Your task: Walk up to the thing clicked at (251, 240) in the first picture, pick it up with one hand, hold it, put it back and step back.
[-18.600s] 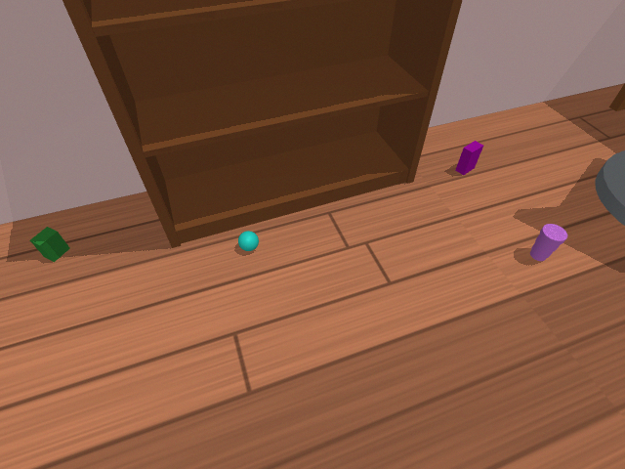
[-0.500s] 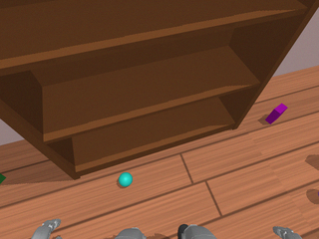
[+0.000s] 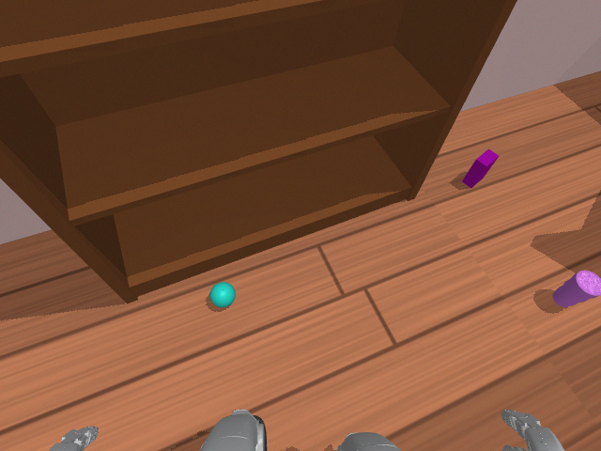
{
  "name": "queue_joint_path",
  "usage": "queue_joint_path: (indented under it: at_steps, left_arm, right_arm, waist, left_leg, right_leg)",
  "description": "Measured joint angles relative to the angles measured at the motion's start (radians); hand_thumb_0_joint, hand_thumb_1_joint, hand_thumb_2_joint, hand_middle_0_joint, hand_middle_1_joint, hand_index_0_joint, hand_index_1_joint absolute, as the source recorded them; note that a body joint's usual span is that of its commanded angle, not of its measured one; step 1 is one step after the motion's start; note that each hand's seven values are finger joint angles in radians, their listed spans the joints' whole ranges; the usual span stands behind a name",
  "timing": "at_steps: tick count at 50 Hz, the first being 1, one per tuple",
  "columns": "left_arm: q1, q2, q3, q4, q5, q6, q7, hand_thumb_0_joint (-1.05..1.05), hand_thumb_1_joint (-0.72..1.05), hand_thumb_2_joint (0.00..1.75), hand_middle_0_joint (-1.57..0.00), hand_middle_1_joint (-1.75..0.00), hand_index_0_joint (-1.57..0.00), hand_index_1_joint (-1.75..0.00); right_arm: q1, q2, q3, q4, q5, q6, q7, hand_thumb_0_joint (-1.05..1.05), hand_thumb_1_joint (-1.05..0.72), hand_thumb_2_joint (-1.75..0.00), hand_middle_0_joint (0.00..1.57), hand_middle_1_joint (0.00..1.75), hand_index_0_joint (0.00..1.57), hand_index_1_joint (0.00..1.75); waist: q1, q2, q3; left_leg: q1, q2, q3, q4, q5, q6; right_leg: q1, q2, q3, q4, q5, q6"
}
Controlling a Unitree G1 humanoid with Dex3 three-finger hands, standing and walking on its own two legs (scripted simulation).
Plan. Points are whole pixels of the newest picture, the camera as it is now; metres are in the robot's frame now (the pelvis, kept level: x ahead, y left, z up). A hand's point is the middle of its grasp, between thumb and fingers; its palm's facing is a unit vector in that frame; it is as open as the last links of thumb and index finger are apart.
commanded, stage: walk up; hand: left
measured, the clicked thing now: (222, 294) +0.59 +0.24 -0.72
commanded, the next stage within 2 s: stand in 1.44 s
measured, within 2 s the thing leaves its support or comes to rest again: neither
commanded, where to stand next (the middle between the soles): +0.25 -0.05 m, yaw +3 degrees
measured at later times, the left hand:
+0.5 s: hand out of the picture -0.06 +0.23 -0.14, palm faces +0.09 -0.94 -0.34, open 7.4 cm
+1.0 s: hand out of the picture -0.09 +0.24 -0.14, palm faces +0.10 -0.93 -0.35, open 7.4 cm
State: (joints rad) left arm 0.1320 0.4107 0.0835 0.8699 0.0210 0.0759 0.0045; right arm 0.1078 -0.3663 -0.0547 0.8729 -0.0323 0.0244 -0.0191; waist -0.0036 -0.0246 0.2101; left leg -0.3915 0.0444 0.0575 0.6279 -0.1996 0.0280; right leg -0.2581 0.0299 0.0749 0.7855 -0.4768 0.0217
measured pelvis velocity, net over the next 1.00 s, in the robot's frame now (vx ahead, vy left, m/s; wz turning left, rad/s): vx -0.14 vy -0.04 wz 0.09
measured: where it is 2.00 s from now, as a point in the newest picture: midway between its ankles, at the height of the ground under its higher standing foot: outside the picture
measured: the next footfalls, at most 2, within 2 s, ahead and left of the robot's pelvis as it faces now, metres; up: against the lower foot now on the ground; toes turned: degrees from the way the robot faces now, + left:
right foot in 0.04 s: -0.07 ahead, -0.16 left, +0.00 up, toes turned +6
left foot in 0.34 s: -0.12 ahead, +0.08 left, +0.00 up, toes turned +4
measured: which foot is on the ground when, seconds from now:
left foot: down 0.00-0.08, up 0.10-0.32, down 0.34-1.00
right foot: up 0.00-0.02, down 0.04-1.00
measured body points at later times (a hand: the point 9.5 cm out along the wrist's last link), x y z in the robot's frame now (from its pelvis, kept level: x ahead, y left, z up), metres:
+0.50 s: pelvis -0.13 -0.04 +0.01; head -0.12 -0.03 +0.46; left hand -0.06 +0.28 -0.11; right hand -0.04 -0.35 -0.11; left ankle -0.13 +0.09 -0.72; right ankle -0.10 -0.16 -0.70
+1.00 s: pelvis -0.14 -0.04 +0.01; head -0.13 -0.02 +0.46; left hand -0.10 +0.28 -0.12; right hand -0.05 -0.33 -0.11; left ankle -0.16 +0.07 -0.72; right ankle -0.11 -0.17 -0.72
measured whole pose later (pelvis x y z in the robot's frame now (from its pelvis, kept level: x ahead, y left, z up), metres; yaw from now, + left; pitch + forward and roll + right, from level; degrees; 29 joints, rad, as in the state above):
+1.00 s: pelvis -0.14 -0.04 +0.01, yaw +5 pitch -3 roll -1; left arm 0.18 0.39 0.05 1.03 0.01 -0.01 -0.01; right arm 0.21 -0.33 -0.03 1.02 -0.03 -0.02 0.01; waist 0.01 -0.02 0.06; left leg -0.18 0.00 -0.02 0.53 -0.31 0.01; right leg -0.20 0.00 0.02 0.49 -0.23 0.01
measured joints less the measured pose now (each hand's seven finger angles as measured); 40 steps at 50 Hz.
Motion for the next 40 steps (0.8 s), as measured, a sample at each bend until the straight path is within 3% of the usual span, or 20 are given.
queue_joint_path:
  at_steps: [2, 4, 6, 7, 9, 11, 13, 16, 18, 20, 23, 27, 29, 31, 33, 36, 38, 40]
  left_arm:
    - [0.015, -0.003, 0.003, 0.001, 0.003, -0.008, -0.007, 0.00, 0.90, 0.90, -0.20, -0.30, -0.20, -0.30]
    - [0.027, -0.026, 0.003, 0.004, 0.010, -0.012, -0.014, 0.00, 0.91, 0.90, -0.20, -0.30, -0.20, -0.30]
    - [0.051, -0.031, -0.002, -0.005, 0.016, -0.009, -0.022, 0.00, 0.90, 0.90, -0.20, -0.30, -0.20, -0.30]
    - [0.060, -0.035, -0.005, -0.008, 0.016, -0.007, -0.021, 0.00, 0.90, 0.90, -0.20, -0.30, -0.20, -0.30]
    - [0.069, -0.046, -0.008, -0.014, 0.018, -0.002, -0.014, 0.00, 0.90, 0.90, -0.20, -0.30, -0.20, -0.30]
    - [0.066, -0.051, -0.006, -0.025, 0.022, -0.001, -0.009, 0.00, 0.90, 0.90, -0.21, -0.30, -0.21, -0.30]
    - [0.055, -0.050, -0.004, -0.042, 0.027, -0.006, -0.006, 0.00, 0.90, 0.90, -0.21, -0.30, -0.21, -0.30]
    - [0.033, -0.042, -0.006, -0.069, 0.028, -0.018, -0.010, 0.00, 0.90, 0.90, -0.21, -0.30, -0.21, -0.30]
    - [0.016, -0.029, -0.008, -0.076, 0.021, -0.021, -0.016, 0.00, 0.90, 0.90, -0.21, -0.30, -0.21, -0.30]
    - [0.015, -0.025, -0.007, -0.056, 0.011, -0.019, -0.017, 0.00, 0.90, 0.90, -0.20, -0.30, -0.20, -0.30]
    - [0.032, -0.026, -0.007, -0.016, 0.002, -0.014, -0.027, 0.00, 0.90, 0.90, -0.20, -0.30, -0.20, -0.30]
    - [0.070, -0.020, -0.003, 0.030, -0.001, -0.036, -0.041, 0.00, 0.90, 0.90, -0.20, -0.30, -0.20, -0.30]
    - [0.079, -0.029, 0.000, 0.061, 0.007, -0.050, -0.035, 0.00, 0.90, 0.90, -0.20, -0.30, -0.20, -0.30]
    - [0.093, -0.036, -0.004, 0.081, 0.013, -0.061, -0.032, 0.00, 0.90, 0.90, -0.20, -0.30, -0.20, -0.30]
    - [0.098, -0.046, -0.009, 0.094, 0.015, -0.068, -0.030, 0.00, 0.90, 0.90, -0.20, -0.30, -0.20, -0.30]
    - [0.098, -0.060, -0.014, 0.105, 0.016, -0.078, -0.029, 0.01, 0.90, 0.90, -0.21, -0.30, -0.20, -0.30]
    - [0.094, -0.060, -0.016, 0.108, 0.016, -0.078, -0.031, 0.01, 0.90, 0.90, -0.21, -0.30, -0.21, -0.30]
    - [0.087, -0.051, -0.019, 0.109, 0.014, -0.073, -0.032, 0.01, 0.90, 0.90, -0.21, -0.30, -0.21, -0.30]
  right_arm:
    - [-0.014, -0.012, 0.000, -0.006, 0.003, 0.008, 0.004, 0.00, -0.90, -0.89, 0.20, 0.30, 0.21, 0.30]
    - [-0.027, -0.030, -0.005, -0.002, 0.008, 0.016, 0.003, 0.00, -0.90, -0.89, 0.20, 0.30, 0.21, 0.30]
    - [-0.021, -0.028, -0.008, 0.006, 0.013, 0.025, -0.004, 0.00, -0.90, -0.89, 0.20, 0.30, 0.21, 0.30]
    - [-0.013, -0.029, -0.007, 0.007, 0.016, 0.027, -0.006, 0.00, -0.90, -0.89, 0.20, 0.30, 0.21, 0.30]
    - [0.009, -0.037, -0.003, 0.005, 0.025, 0.022, -0.008, 0.00, -0.90, -0.89, 0.20, 0.30, 0.21, 0.30]
    - [0.032, -0.044, 0.002, 0.003, 0.029, 0.010, -0.012, 0.00, -0.90, -0.89, 0.20, 0.30, 0.21, 0.30]
    - [0.058, -0.046, 0.004, 0.006, 0.025, 0.002, -0.013, 0.00, -0.90, -0.89, 0.20, 0.30, 0.21, 0.30]
    - [0.091, -0.041, 0.003, 0.027, 0.014, -0.007, -0.008, 0.00, -0.90, -0.89, 0.20, 0.30, 0.21, 0.30]
    - [0.099, -0.025, -0.002, 0.052, 0.005, -0.019, -0.007, 0.00, -0.90, -0.89, 0.20, 0.30, 0.21, 0.30]
    - [0.106, -0.003, 0.004, 0.073, -0.007, -0.023, -0.001, 0.00, -0.90, -0.89, 0.20, 0.30, 0.21, 0.30]
    - [0.117, 0.011, 0.014, 0.082, -0.016, -0.034, 0.009, 0.00, -0.90, -0.89, 0.20, 0.30, 0.21, 0.30]
    - [0.113, 0.013, 0.020, 0.078, -0.017, -0.041, 0.018, 0.01, -0.90, -0.89, 0.20, 0.30, 0.21, 0.30]
    - [0.099, 0.005, 0.017, 0.073, -0.013, -0.033, 0.020, 0.01, -0.90, -0.89, 0.20, 0.30, 0.21, 0.30]
    - [0.097, 0.003, 0.013, 0.075, -0.008, -0.024, 0.019, 0.00, -0.90, -0.89, 0.20, 0.30, 0.21, 0.30]
    - [0.102, -0.006, 0.007, 0.081, -0.002, -0.023, 0.022, 0.00, -0.90, -0.89, 0.20, 0.30, 0.21, 0.30]
    - [0.116, -0.025, -0.001, 0.095, 0.000, -0.026, 0.027, 0.00, -0.90, -0.89, 0.20, 0.30, 0.21, 0.30]
    - [0.129, -0.031, -0.005, 0.106, -0.001, -0.031, 0.031, 0.00, -0.90, -0.89, 0.20, 0.30, 0.21, 0.30]
    - [0.136, -0.027, -0.011, 0.121, -0.006, -0.037, 0.031, 0.00, -0.90, -0.89, 0.20, 0.30, 0.21, 0.30]
  waist:
    - [0.009, 0.013, -0.013]
    - [0.001, 0.060, -0.014]
    - [0.014, 0.042, -0.033]
    - [0.023, 0.031, -0.042]
    - [0.030, 0.024, -0.059]
    - [0.029, 0.023, -0.070]
    - [0.024, 0.022, -0.077]
    - [0.015, 0.016, -0.084]
    - [0.012, -0.014, -0.074]
    - [0.018, -0.044, -0.077]
    - [0.002, -0.029, -0.102]
    - [0.006, -0.016, -0.133]
    - [0.008, 0.017, -0.128]
    - [0.012, 0.029, -0.140]
    - [0.023, 0.032, -0.149]
    - [0.033, 0.044, -0.159]
    - [0.033, 0.044, -0.165]
    - [0.031, 0.030, -0.162]
  left_leg:
    - [-0.033, 0.014, 0.006, 0.019, 0.014, -0.015]
    - [-0.056, 0.027, -0.036, 0.041, -0.014, -0.026]
    - [-0.094, -0.041, -0.087, 0.181, -0.202, -0.033]
    - [-0.108, -0.077, -0.108, 0.273, -0.246, -0.035]
    - [-0.114, -0.126, -0.140, 0.411, -0.266, -0.036]
    - [-0.083, -0.138, -0.145, 0.450, -0.272, -0.041]
    - [-0.017, -0.121, -0.129, 0.378, -0.289, -0.042]
    - [0.114, -0.080, -0.088, 0.133, -0.288, -0.036]
    - [0.188, -0.087, -0.067, -0.031, -0.158, -0.024]
    - [0.191, -0.097, -0.058, -0.040, -0.128, -0.016]
    - [0.181, -0.068, -0.078, -0.050, -0.110, -0.014]
    - [0.157, -0.035, -0.078, -0.038, -0.103, -0.035]
    - [0.141, -0.006, -0.093, 0.005, -0.129, -0.042]
    - [0.114, -0.021, -0.126, 0.065, -0.228, -0.032]
    - [0.092, -0.044, -0.137, 0.129, -0.263, -0.031]
    - [0.091, -0.051, -0.127, 0.132, -0.263, -0.027]
    - [0.123, -0.043, -0.108, 0.051, -0.242, -0.025]
    - [0.160, -0.053, -0.095, -0.041, -0.138, -0.019]
  right_leg:
    - [0.049, -0.008, -0.027, -0.130, 0.068, -0.021]
    - [0.045, 0.019, -0.052, -0.143, 0.094, -0.031]
    - [0.017, -0.003, -0.042, -0.126, 0.104, -0.041]
    - [0.010, -0.016, -0.033, -0.130, 0.115, -0.044]
    - [-0.003, -0.033, -0.030, -0.152, 0.146, -0.043]
    - [-0.021, -0.041, -0.038, -0.164, 0.171, -0.043]
    - [-0.040, -0.045, -0.057, -0.165, 0.186, -0.044]
    - [-0.074, -0.054, -0.097, -0.135, 0.191, -0.044]
    - [-0.097, -0.077, -0.105, -0.088, 0.181, -0.038]
    - [-0.106, -0.070, -0.073, -0.057, 0.104, -0.032]
    - [-0.112, -0.028, -0.048, 0.034, 0.013, -0.030]
    - [-0.007, -0.037, -0.052, -0.145, 0.074, -0.036]
    - [0.022, -0.010, -0.065, -0.212, 0.199, -0.028]
    - [0.017, -0.003, -0.074, -0.216, 0.209, -0.037]
    - [0.015, -0.011, -0.075, -0.224, 0.209, -0.047]
    - [0.015, -0.024, -0.082, -0.248, 0.225, -0.041]
    - [0.011, -0.034, -0.089, -0.249, 0.227, -0.031]
    - [0.002, -0.051, -0.089, -0.225, 0.215, -0.018]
